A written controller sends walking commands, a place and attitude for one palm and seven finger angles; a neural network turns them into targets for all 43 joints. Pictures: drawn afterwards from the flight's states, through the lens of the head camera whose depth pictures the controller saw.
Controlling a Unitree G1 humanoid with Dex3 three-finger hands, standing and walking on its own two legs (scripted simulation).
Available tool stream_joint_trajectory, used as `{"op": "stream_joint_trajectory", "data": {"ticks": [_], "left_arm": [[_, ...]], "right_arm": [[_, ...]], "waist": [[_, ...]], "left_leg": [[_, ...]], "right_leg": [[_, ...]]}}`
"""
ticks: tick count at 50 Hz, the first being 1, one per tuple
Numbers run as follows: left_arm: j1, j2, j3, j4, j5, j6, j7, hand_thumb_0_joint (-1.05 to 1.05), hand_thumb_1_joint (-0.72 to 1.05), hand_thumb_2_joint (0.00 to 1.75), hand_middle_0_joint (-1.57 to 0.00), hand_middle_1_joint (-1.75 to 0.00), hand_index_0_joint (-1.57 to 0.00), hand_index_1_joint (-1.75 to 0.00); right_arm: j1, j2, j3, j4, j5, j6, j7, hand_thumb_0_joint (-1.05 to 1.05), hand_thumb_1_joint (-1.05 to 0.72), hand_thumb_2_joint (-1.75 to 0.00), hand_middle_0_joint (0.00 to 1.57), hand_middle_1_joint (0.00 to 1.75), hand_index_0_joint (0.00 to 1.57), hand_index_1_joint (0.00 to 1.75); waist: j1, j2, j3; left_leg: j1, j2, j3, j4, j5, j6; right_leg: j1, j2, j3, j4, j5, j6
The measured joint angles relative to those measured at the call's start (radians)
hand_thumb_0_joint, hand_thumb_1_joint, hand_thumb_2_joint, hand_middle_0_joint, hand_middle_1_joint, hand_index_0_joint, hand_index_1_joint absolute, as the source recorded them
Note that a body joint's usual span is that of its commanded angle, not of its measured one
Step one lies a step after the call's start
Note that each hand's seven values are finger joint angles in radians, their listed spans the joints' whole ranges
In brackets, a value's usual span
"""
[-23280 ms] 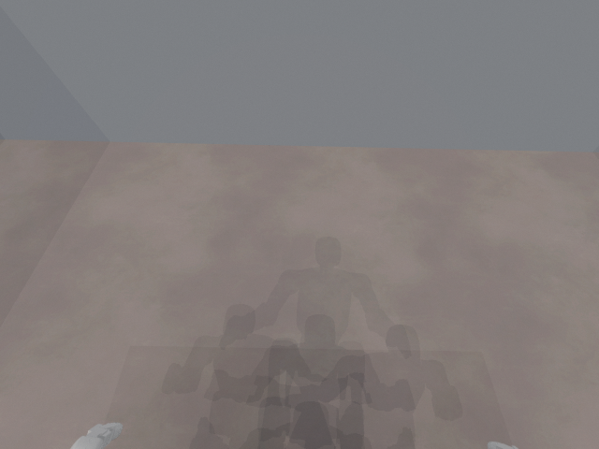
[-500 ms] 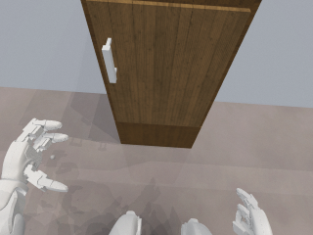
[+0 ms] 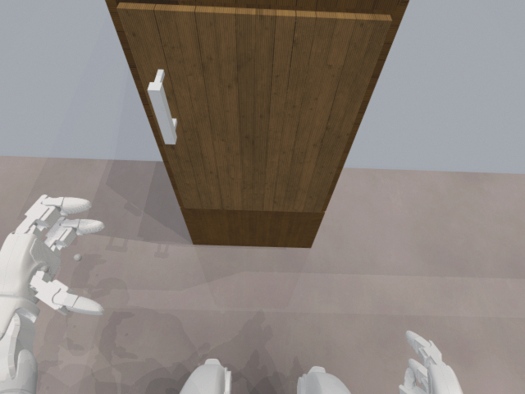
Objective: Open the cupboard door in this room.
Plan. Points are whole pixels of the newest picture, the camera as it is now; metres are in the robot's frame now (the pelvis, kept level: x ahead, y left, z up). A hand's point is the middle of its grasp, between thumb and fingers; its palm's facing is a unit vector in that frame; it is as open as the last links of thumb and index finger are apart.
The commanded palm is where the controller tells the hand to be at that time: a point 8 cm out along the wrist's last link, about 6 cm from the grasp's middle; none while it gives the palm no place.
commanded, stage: raise the hand with hooked fingers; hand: left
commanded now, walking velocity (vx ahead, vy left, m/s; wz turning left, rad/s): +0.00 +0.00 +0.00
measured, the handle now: (165, 108) +0.60 +0.22 +0.04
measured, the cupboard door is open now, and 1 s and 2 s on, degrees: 0 0 0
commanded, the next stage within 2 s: move the hooked fingers beside the handle in 0.16 s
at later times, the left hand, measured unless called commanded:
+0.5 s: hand (86, 236) +0.32 +0.27 +0.04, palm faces +0.03 -1.00 -0.02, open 14.0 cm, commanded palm +0.30 +0.32 +0.05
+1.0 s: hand (108, 188) +0.40 +0.27 +0.04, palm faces +0.01 -1.00 +0.00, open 14.0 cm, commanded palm +0.38 +0.32 +0.05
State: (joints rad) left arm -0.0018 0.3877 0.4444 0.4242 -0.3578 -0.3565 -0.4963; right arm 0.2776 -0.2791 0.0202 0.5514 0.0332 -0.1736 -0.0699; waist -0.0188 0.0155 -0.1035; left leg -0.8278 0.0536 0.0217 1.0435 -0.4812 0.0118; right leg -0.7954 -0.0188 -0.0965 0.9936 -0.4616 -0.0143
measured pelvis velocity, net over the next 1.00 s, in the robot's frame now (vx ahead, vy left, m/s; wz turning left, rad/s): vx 0.00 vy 0.02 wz -0.02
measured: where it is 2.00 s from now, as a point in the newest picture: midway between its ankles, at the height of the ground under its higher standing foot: outside the picture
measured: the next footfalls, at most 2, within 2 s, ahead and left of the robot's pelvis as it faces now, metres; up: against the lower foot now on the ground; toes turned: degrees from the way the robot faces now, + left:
none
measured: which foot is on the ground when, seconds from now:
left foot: down 0.00-1.00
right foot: down 0.00-1.00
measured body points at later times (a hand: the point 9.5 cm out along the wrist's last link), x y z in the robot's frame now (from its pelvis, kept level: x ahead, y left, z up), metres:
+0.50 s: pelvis +0.00 +0.00 -0.01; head +0.08 +0.02 +0.44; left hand +0.31 +0.33 +0.05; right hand +0.15 -0.25 -0.09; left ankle +0.01 +0.11 -0.67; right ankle +0.01 -0.11 -0.67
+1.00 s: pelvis +0.00 +0.02 -0.01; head +0.10 +0.03 +0.43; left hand +0.40 +0.32 +0.04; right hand +0.08 -0.26 -0.11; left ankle +0.01 +0.11 -0.67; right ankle +0.01 -0.11 -0.67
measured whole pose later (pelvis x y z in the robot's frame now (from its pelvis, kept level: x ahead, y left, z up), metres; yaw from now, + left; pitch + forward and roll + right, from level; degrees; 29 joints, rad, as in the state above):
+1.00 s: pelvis +0.00 +0.02 -0.01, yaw -1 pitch +19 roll -3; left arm -0.50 0.47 0.45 0.86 -0.24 -0.37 -0.46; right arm 0.32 -0.28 0.03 0.62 0.02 -0.08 -0.07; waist -0.07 0.01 -0.11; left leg -0.93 0.05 0.03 1.09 -0.49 0.03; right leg -0.90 -0.02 -0.08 1.02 -0.45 0.01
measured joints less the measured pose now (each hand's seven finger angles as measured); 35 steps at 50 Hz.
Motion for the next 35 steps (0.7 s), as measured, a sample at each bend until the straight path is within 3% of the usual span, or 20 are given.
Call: {"op": "stream_joint_trajectory", "data": {"ticks": [15,21,29,35], "left_arm": [[-0.014,0.0,-0.002,0.025,-0.004,-0.008,-0.017,-0.01,-0.5,0.3,-0.3,-1.2,-0.3,-1.2],[-0.113,0.009,-0.006,0.092,0.011,-0.009,-0.009,-0.01,-0.5,0.3,-0.3,-1.2,-0.3,-1.2],[-0.226,0.022,-0.026,0.152,0.047,0.015,0.0,-0.02,-0.5,0.3,-0.3,-1.2,-0.3,-1.2],[-0.295,0.046,0.007,0.237,0.068,0.02,0.034,-0.01,-0.5,0.3,-0.3,-1.2,-0.3,-1.2]], "right_arm": [[-0.018,0.009,0.009,0.004,0.002,-0.003,-0.005,0.01,-0.91,-0.9,0.21,0.3,0.21,0.3],[-0.026,0.004,0.013,0.018,0.001,-0.009,-0.014,0.01,-0.9,-0.9,0.21,0.3,0.21,0.3],[-0.019,0.008,0.012,0.029,-0.002,0.006,-0.013,0.01,-0.9,-0.9,0.21,0.3,0.21,0.3],[0.004,0.011,0.014,0.028,-0.005,0.034,-0.003,0.01,-0.9,-0.9,0.21,0.3,0.21,0.3]], "waist": [[0.006,0.005,-0.004],[0.009,0.004,0.0],[-0.009,0.002,-0.001],[-0.029,-0.004,-0.005]], "left_leg": [[-0.004,0.001,-0.007,0.01,-0.004,-0.002],[-0.027,-0.004,-0.013,0.027,-0.006,0.001],[-0.046,-0.005,-0.003,0.028,-0.003,0.008],[-0.054,-0.002,0.01,0.022,-0.001,0.012]], "right_leg": [[0.0,0.001,-0.006,0.006,-0.004,-0.001],[-0.018,-0.004,-0.011,0.02,-0.007,0.001],[-0.04,-0.004,-0.001,0.019,0.001,0.007],[-0.055,-0.002,0.013,0.015,0.007,0.011]]}}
